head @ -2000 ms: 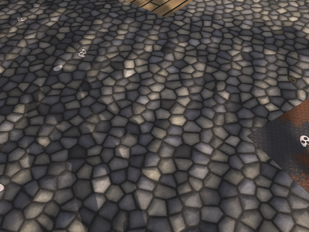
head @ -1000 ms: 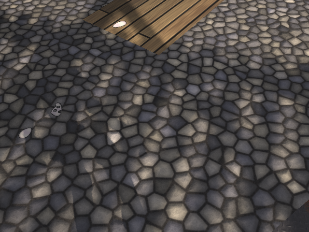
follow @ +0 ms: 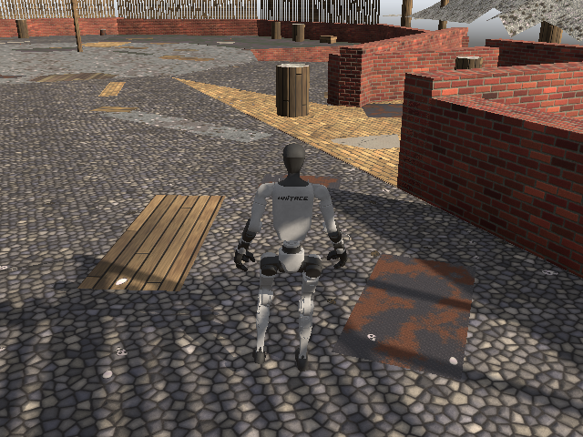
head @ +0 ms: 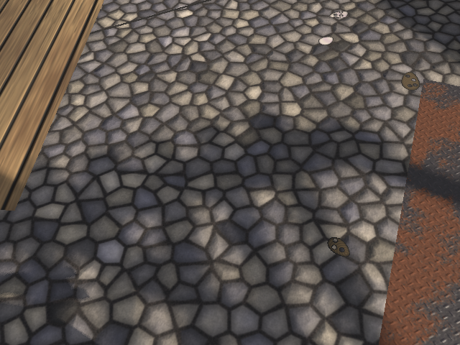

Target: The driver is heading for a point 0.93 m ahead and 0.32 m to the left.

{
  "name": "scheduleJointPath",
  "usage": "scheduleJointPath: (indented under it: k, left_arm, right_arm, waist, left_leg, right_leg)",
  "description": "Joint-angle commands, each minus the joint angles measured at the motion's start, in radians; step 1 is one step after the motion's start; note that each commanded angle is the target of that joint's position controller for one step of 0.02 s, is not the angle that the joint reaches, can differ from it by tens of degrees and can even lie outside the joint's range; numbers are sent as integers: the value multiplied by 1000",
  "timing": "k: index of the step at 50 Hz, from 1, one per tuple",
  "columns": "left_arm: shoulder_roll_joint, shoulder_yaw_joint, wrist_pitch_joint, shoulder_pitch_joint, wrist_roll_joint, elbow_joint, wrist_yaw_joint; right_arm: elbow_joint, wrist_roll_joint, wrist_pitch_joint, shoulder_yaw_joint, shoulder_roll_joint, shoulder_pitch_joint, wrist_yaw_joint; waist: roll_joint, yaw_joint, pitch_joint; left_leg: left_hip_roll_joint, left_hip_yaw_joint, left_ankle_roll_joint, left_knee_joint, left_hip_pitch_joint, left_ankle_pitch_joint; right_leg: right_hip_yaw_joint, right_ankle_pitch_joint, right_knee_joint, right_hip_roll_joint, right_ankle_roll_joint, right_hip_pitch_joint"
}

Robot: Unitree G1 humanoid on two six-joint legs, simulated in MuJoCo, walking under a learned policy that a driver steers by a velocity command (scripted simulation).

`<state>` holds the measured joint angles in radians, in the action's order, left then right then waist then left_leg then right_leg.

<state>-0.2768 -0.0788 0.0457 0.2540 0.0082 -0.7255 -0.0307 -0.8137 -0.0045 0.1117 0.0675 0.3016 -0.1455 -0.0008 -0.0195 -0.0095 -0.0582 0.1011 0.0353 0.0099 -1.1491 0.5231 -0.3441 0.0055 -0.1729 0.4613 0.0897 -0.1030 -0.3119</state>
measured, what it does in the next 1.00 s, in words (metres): walks ahead: left foot, then right foot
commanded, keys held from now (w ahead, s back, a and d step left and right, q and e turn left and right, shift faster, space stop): w+e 0.14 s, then w+q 0.86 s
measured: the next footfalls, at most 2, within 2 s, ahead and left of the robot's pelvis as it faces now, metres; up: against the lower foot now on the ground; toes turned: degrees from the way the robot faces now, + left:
left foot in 0.34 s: +0.38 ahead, +0.12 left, +0.00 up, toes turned -5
right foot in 0.84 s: +0.65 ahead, -0.08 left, +0.00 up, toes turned +14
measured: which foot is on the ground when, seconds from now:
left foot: up 0.00-0.32, down 0.34-0.84, up 0.86-1.00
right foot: down 0.00-0.34, up 0.36-0.82, down 0.84-1.00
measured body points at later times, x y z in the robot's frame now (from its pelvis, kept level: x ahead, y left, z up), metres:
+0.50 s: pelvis +0.29 +0.05 +0.00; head +0.32 +0.06 +0.45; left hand +0.42 +0.32 -0.11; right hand +0.39 -0.22 -0.11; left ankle +0.34 +0.13 -0.74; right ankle +0.21 -0.08 -0.65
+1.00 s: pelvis +0.57 +0.01 +0.00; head +0.59 +0.01 +0.45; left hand +0.64 +0.31 -0.09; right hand +0.73 -0.24 -0.11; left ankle +0.48 +0.13 -0.65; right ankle +0.61 -0.09 -0.74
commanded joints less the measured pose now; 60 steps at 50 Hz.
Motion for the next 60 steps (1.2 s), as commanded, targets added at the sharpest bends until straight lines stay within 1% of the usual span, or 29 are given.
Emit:
scheduleJointPath:
  k: [1, 4, 7, 11, 14, 16, 17, 18, 19, 20, 21, 22, 23, 24, 27, 30, 33, 37, 40, 41, 42, 43, 44, 45, 46, 48, 50, 54, 60]
  left_arm:
    - [-149, -36, 28, -26, 0, 84, 19]
    - [-166, -41, 26, 22, 7, 70, 38]
    - [-168, -43, 19, 63, 12, 56, 45]
    - [-146, -33, 21, 127, 9, 12, 43]
    - [-160, -36, 11, 147, 2, -9, 45]
    - [-167, -34, 4, 115, 2, -7, 47]
    - [-153, -25, 2, 102, -4, 3, 50]
    - [-115, -7, 7, 137, -25, 24, 56]
    - [-53, 10, 26, 240, -11, 28, 47]
    - [-133, 3, 43, 160, 0, 36, 39]
    - [-160, -4, 55, 38, 15, 64, 32]
    - [-146, 0, 66, -26, 3, 78, 31]
    - [-138, -4, 71, -44, -15, 87, 32]
    - [-128, -5, 71, -30, -23, 91, 32]
    - [-96, 1, 58, -27, -26, 100, 38]
    - [-67, 13, 54, -129, -24, 124, 41]
    - [-53, 20, 64, -228, -15, 141, 31]
    - [-79, 11, 80, -308, -1, 162, 14]
    - [-116, -10, 92, -229, 5, 146, 13]
    - [-144, -25, 95, -139, -3, 126, 20]
    - [-197, -42, 97, 14, -20, 113, 31]
    - [-278, -61, 81, 116, -31, 80, 32]
    - [-212, -50, 73, 129, -8, 70, 25]
    - [-140, -30, 68, 83, -5, 80, 28]
    - [-116, -19, 62, 33, -12, 82, 28]
    - [-80, -5, 59, -27, -21, 68, 27]
    - [-85, -8, 66, -39, -17, 53, 25]
    - [-137, -25, 73, -32, -16, 15, 28]
    - [-187, -34, 53, 21, -1, -33, 34]
  right_arm:
    - [60, 18, -10, 28, 95, -29, -4]
    - [99, 21, -12, 16, 66, 82, -4]
    - [131, 10, -4, 5, 47, 181, 9]
    - [145, -1, 10, 0, 62, 220, 36]
    - [159, -4, 15, 3, 84, 216, 46]
    - [130, -2, 17, 21, 116, 93, 44]
    - [97, 6, 18, 37, 154, -46, 43]
    - [81, 12, 16, 50, 216, -198, 44]
    - [52, 1, 6, 60, 249, -248, 55]
    - [60, -32, 1, 39, 164, -236, 55]
    - [79, -25, -8, 28, 128, -174, 48]
    - [95, -8, -15, 24, 125, -137, 45]
    - [103, -2, -19, 20, 113, -115, 41]
    - [109, 4, -19, 15, 105, -107, 36]
    - [110, -7, -22, 19, 116, -121, 20]
    - [102, -15, -31, 32, 150, -154, 1]
    - [90, -22, -47, 34, 150, -202, -11]
    - [81, -27, -66, 35, 143, -260, -18]
    - [95, -26, -76, 38, 141, -229, -21]
    - [108, -22, -74, 31, 116, -213, -18]
    - [134, -7, -69, 11, 63, -193, -14]
    - [159, -22, -57, -13, -11, -331, -15]
    - [150, -37, -53, -2, 75, -346, -16]
    - [150, -35, -59, 17, 140, -249, -15]
    - [162, -24, -65, 21, 140, -185, -15]
    - [183, -17, -73, 26, 113, -144, -5]
    - [193, -25, -84, 18, 70, -147, 4]
    - [223, -15, -89, 8, 47, -79, 13]
    - [270, -20, -72, -6, 30, 99, 48]
  waist:
    - [52, 35, 109]
    - [63, -1, 72]
    - [93, -42, 50]
    - [113, -78, 35]
    - [136, -71, 17]
    - [138, 0, 85]
    - [112, 64, 195]
    - [-32, 95, 344]
    - [-318, 44, 395]
    - [-193, 82, 319]
    - [-99, 93, 181]
    - [-7, 79, 117]
    - [20, 53, 82]
    - [-8, 26, 92]
    - [-56, 6, 95]
    - [-48, 33, 69]
    - [-64, 71, 62]
    - [-76, 89, 61]
    - [-112, 27, 77]
    - [-107, -21, 132]
    - [-31, -94, 263]
    - [261, -50, 400]
    - [287, -58, 369]
    - [171, -81, 227]
    - [104, -68, 144]
    - [119, -24, 58]
    - [140, -4, 44]
    - [95, -5, 35]
    - [70, -68, -1]
  left_leg:
    - [25, 25, 27, 108, 101, 97]
    - [-10, 20, 54, 326, 114, 285]
    - [-59, 11, 51, 528, 47, 432]
    - [-54, 4, 12, 618, 51, 470]
    - [-63, -21, -46, 645, 83, 319]
    - [-116, -75, -99, 687, -82, 279]
    - [-87, -35, -144, 659, -297, 343]
    - [84, 224, -239, 630, -597, 399]
    - [244, 685, -380, 783, -858, 171]
    - [231, 742, -343, 847, -851, -49]
    - [198, 604, -301, 863, -721, -27]
    - [158, 513, -284, 878, -598, 71]
    - [127, 455, -280, 892, -515, 170]
    - [98, 415, -277, 907, -469, 246]
    - [66, 336, -289, 933, -394, 367]
    - [31, 272, -264, 942, -328, 390]
    - [-1, 248, -226, 918, -296, 360]
    - [21, 333, -207, 846, -356, 292]
    - [27, 391, -175, 754, -382, 315]
    - [-16, 363, -147, 658, -349, 359]
    - [-67, 290, -111, 409, -234, 273]
    - [-207, 145, -45, 90, 101, -171]
    - [-132, 135, -31, -73, 258, -253]
    - [-91, 136, -23, -126, 297, -160]
    - [-59, 103, -16, -118, 274, -82]
    - [-11, 92, -10, -48, 216, -3]
    - [7, 67, -4, -12, 180, 28]
    - [24, 60, 15, 131, 213, 167]
    - [-9, -26, -19, 433, 143, 370]
  right_leg:
    - [313, 240, -242, -259, -200, 118]
    - [256, 221, -244, -215, -167, 93]
    - [241, 128, -231, -186, -127, 68]
    - [259, 114, -184, -250, -116, 189]
    - [279, 261, -134, -308, -98, 320]
    - [216, 591, 8, -273, -63, 354]
    - [162, 663, 189, -224, -34, 298]
    - [107, 385, 500, -137, 10, 85]
    - [73, -337, 788, 12, 85, -292]
    - [148, -367, 863, -49, 78, -431]
    - [130, -273, 845, -90, 73, -478]
    - [109, -213, 792, -120, 70, -456]
    - [102, -171, 714, -144, 77, -424]
    - [101, -144, 659, -160, 84, -368]
    - [70, -133, 520, -161, 125, -327]
    - [57, 34, 326, -141, 156, -302]
    - [54, 199, 154, -102, 165, -225]
    - [73, 194, 37, -67, 153, -163]
    - [69, 122, -39, -69, 108, -29]
    - [74, 125, -59, -97, 75, 122]
    - [207, 88, -24, -253, 6, 369]
    - [611, -29, -60, -486, -157, 701]
    - [785, -249, -122, -533, -180, 684]
    - [638, -274, -146, -478, -134, 561]
    - [494, -171, -163, -429, -101, 436]
    - [324, -15, -219, -356, -76, 265]
    - [229, 52, -268, -337, -81, 197]
    - [95, 197, -306, -351, -101, 204]
    - [-78, 256, -295, -336, -50, 269]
